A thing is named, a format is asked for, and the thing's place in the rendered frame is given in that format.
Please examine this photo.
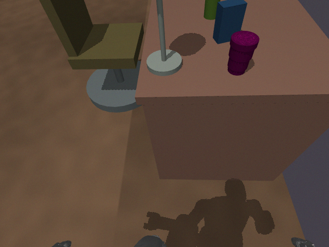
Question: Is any desk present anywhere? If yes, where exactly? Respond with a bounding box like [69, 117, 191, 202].
[135, 0, 329, 181]

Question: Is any desk lamp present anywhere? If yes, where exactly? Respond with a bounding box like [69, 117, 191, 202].
[147, 0, 182, 76]

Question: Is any right robot hand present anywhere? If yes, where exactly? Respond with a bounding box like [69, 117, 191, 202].
[291, 237, 315, 247]

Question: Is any office chair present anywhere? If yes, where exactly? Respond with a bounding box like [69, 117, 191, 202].
[39, 0, 144, 113]

